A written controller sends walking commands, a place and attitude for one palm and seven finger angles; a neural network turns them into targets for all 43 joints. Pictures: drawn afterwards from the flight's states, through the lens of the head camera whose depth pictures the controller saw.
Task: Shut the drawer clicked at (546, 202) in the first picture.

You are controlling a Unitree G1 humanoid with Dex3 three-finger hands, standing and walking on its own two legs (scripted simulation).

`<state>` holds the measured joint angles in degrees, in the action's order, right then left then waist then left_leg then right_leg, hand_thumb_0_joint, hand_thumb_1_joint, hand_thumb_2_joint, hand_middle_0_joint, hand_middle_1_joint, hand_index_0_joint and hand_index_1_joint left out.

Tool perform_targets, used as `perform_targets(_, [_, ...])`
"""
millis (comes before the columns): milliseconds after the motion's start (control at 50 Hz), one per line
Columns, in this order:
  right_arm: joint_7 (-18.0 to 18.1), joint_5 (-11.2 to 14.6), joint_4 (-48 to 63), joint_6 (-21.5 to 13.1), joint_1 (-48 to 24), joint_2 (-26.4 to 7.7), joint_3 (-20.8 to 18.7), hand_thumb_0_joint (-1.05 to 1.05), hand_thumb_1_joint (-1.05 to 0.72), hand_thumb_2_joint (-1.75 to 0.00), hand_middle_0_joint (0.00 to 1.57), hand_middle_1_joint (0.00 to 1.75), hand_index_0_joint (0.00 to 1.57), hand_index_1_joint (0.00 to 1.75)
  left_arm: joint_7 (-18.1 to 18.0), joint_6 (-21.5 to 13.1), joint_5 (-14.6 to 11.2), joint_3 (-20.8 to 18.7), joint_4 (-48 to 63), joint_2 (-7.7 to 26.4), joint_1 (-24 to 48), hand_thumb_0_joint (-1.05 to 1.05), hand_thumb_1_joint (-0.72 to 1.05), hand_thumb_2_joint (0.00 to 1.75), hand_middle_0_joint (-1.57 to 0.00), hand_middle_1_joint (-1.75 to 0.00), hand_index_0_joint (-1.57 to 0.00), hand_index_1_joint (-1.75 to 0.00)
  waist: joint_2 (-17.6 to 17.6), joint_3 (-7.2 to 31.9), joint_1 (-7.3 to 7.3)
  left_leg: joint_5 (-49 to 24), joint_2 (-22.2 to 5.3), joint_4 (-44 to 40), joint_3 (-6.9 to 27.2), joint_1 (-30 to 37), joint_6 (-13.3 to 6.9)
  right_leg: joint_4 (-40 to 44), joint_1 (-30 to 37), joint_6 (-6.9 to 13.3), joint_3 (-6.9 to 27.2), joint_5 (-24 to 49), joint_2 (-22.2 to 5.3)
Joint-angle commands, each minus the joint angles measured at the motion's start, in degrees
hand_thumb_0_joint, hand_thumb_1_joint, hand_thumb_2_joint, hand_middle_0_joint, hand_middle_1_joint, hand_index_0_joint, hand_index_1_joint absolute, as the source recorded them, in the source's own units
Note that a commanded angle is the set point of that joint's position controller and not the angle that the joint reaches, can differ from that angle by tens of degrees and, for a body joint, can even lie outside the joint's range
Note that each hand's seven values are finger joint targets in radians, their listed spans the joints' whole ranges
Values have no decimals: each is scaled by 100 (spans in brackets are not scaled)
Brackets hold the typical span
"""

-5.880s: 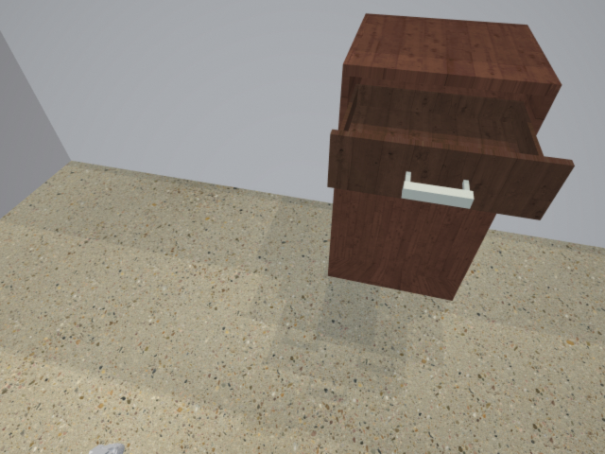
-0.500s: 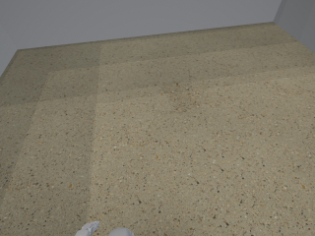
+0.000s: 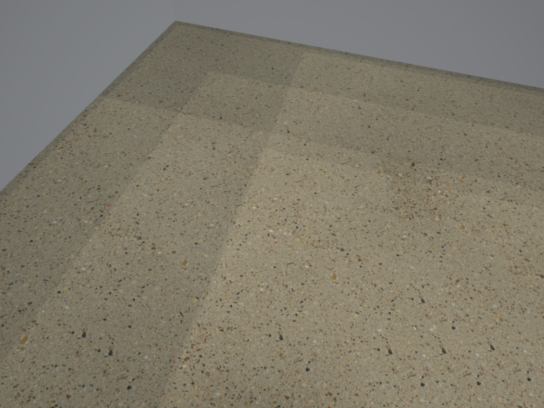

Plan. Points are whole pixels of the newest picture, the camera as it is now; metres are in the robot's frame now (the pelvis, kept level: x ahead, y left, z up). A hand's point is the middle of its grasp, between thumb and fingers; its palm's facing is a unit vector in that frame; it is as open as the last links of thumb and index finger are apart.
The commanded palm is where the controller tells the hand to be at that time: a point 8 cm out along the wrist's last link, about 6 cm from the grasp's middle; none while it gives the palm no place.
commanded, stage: turn to face it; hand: left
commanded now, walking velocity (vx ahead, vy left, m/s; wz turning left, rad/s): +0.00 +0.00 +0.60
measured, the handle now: out of the picture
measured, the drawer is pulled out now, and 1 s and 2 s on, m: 0.28 0.28 0.28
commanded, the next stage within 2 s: none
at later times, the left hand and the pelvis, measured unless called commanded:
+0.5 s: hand out of the picture +0.05 +0.19 -0.12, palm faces +0.33 -0.90 -0.27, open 7.4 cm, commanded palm none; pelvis -0.01 -0.03 +0.01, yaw +18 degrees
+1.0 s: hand out of the picture -0.14 +0.23 -0.17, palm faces +0.61 -0.75 -0.24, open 7.4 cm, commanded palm none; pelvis -0.04 +0.02 +0.01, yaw +35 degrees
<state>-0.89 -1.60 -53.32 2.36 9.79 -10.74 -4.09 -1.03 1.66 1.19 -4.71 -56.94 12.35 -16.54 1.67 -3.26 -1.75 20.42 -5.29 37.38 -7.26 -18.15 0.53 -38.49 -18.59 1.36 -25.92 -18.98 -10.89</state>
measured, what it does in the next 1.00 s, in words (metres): steps on the spot, turning left: right foot, then left foot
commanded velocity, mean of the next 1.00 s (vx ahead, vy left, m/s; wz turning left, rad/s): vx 0.00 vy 0.00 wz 0.60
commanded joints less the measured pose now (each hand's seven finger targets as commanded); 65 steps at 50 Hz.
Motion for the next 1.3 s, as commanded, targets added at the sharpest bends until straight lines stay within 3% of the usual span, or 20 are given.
perform_targets(0, [168, 3, 78, -146, 1259, -1433, -307, 0, -90, -90, 20, 30, 20, 30, 24, -44, 33, -45, 1091, 452, 1066, 0, 90, 90, -20, -30, -20, -30, -1157, 537, 728, -3120, -2173, -1924, 2774, 1292, -1478, -2557, -1941, -562, 1968, -1524, 236])
perform_targets(100, [223, 58, 361, -259, 42, -1143, -167, 0, -90, -90, 20, 30, 20, 30, 80, -25, -26, -125, 639, 447, 316, 0, 90, 90, -20, -30, -20, -30, -936, 683, 127, -3380, -867, -1618, 1555, 938, -874, -2780, -1453, -660, 2381, -217, 469])
perform_targets(240, [181, 8, 315, -150, 293, -1230, -263, 0, -90, -90, 20, 30, 20, 30, -16, 18, -69, -85, 925, 383, 734, 0, 90, 90, -20, -30, -20, -30, -1053, 451, 337, -2624, -833, -1699, 2275, 823, -1065, -1289, -914, -697, 2469, -648, 702])
perform_targets(340, [146, 30, 514, -83, -97, -1266, -336, 0, -90, -90, 20, 30, 20, 30, -53, -86, -107, -115, 850, 430, 133, 0, 90, 90, -20, -30, -20, -30, -1109, 589, 20, -2364, -482, -1117, 2510, -112, -786, 816, 797, -594, 2319, 289, 953])
perform_targets(360, [123, 76, 572, -87, -103, -1089, -322, 0, -90, -90, 20, 30, 20, 30, -77, -144, -79, -161, 827, 633, -127, 0, 90, 90, -20, -30, -20, -30, -595, 726, -118, -1629, -148, -645, 2317, -628, -495, 1718, 1577, -532, 2584, 733, 621])
perform_targets(380, [89, 123, 670, -82, 58, -612, -256, 0, -90, -90, 20, 30, 20, 30, -124, -213, 36, -264, 847, 1219, -230, 0, 90, 90, -20, -30, -20, -30, 1249, 765, -155, 339, 689, 710, 1270, -1708, 51, 2418, 2301, -88, 3996, 776, -960])
perform_targets(400, [105, 65, 809, -63, -67, -709, -286, 0, -90, -90, 20, 30, 20, 30, -132, -183, 15, -271, 954, 1506, -130, 0, 90, 90, -20, -30, -20, -30, 1686, 667, -158, 1471, 794, 2020, 1001, -1859, 204, 2436, 1555, 492, 4780, 1406, -1930])
perform_targets(420, [81, 28, 793, -24, -112, -862, -323, 0, -90, -90, 20, 30, 20, 30, -136, -165, 3, -216, 1057, 1334, 109, 0, 90, 90, -20, -30, -20, -30, 983, 472, -54, 1239, 578, 2806, 1235, -1722, 141, 2387, 939, 697, 4304, 1056, -1770])
perform_targets(480, [-28, -10, 441, 73, 137, -822, -328, 0, -90, -90, 20, 30, 20, 30, -93, -214, -21, -53, 1192, 786, 828, 0, 90, 90, -20, -30, -20, -30, 885, -46, 341, 129, 337, 3518, 999, -1763, 296, 2266, 572, 304, 3035, 1053, -808])
perform_targets(520, [-68, 16, 406, 77, 155, -740, -287, 0, -90, -90, 20, 30, 20, 30, -94, -243, -4, -24, 1161, 721, 662, 0, 90, 90, -20, -30, -20, -30, 903, -22, 299, -68, 326, 3371, 815, -1710, 378, 2114, 779, 277, 2567, 1722, -667])
perform_targets(700, [-93, 87, 660, 33, -612, -616, -131, 0, -90, -90, 20, 30, 20, 30, -89, -169, 72, -129, 865, 1103, -56, 0, 90, 90, -20, -30, -20, -30, 1061, 289, -139, 471, 242, 1126, 217, -1000, 376, 1669, 1458, 536, 2095, 2653, -1125])
perform_targets(780, [-61, 87, 570, -79, -10, -730, -132, 0, -90, -90, 20, 30, 20, 30, -53, -103, 27, -197, 837, 1207, 72, 0, 90, 90, -20, -30, -20, -30, 909, 715, 126, -417, 422, -586, -14, 220, 211, 724, 1227, 174, 1612, 2588, -1023])
perform_targets(800, [-69, 83, 487, -134, 372, -1018, -206, 0, -90, -90, 20, 30, 20, 30, -38, -71, -20, -180, 858, 1084, 74, 0, 90, 90, -20, -30, -20, -30, 192, 971, 338, -1259, 216, -1370, 418, 1230, 107, -249, 576, -110, 1478, 2000, -847])
perform_targets(820, [-18, 51, 469, -193, 798, -1745, -386, 0, -90, -90, 20, 30, 20, 30, 12, -49, -70, -113, 1090, 695, 122, 0, 90, 90, -20, -30, -20, -30, -1771, 1141, 605, -3354, -1354, -1586, 2565, 2238, -547, -1628, -1208, -650, 1316, -962, 48])
perform_targets(840, [42, 107, 316, -161, 1201, -2041, -437, 0, -90, -90, 20, 30, 20, 30, -17, -4, -24, -11, 1272, 575, 546, 0, 90, 90, -20, -30, -20, -30, -1850, 1226, 791, -4819, -1974, -1549, 3077, 2195, -1144, -2492, -1715, -703, 1985, -2105, 313])
perform_targets(860, [60, 80, 285, -146, 1162, -1924, -394, 0, -90, -90, 20, 30, 20, 30, -25, 16, -4, -49, 1284, 645, 612, 0, 90, 90, -20, -30, -20, -30, -1281, 1134, 704, -4389, -1942, -1453, 2638, 1905, -1308, -2927, -1664, -599, 2281, -1744, 177])
perform_targets(920, [184, 57, 490, -190, 258, -1341, -197, 0, -90, -90, 20, 30, 20, 30, 12, 35, -1, -111, 969, 688, 628, 0, 90, 90, -20, -30, -20, -30, -1263, 532, 367, -3598, -952, -1649, 2077, 1136, -799, -3269, -1656, -654, 2583, -487, 264])
perform_targets(980, [198, 83, 540, -237, 146, -1249, -156, 0, -90, -90, 20, 30, 20, 30, 31, 46, -5, -125, 818, 700, 360, 0, 90, 90, -20, -30, -20, -30, -910, 585, 205, -3491, -673, -1757, 1880, 1170, -729, -3104, -1475, -719, 2600, -26, 397])
perform_targets(1140, [174, 43, 457, -187, 464, -1233, -220, 0, -90, -90, 20, 30, 20, 30, -31, 51, -19, -108, 1045, 681, 847, 0, 90, 90, -20, -30, -20, -30, -783, 466, 352, -2193, -690, -1976, 2765, 1093, -1040, -2118, -1386, -768, 2766, -167, 558])
perform_targets(1280, [182, 3, 389, -130, 622, -1283, -284, 0, -90, -90, 20, 30, 20, 30, -66, -3, -77, -51, 1268, 540, 1132, 0, 90, 90, -20, -30, -20, -30, -1019, 601, 420, -2706, -580, -1677, 3369, 970, -1138, -994, -778, -632, 2795, -600, 901])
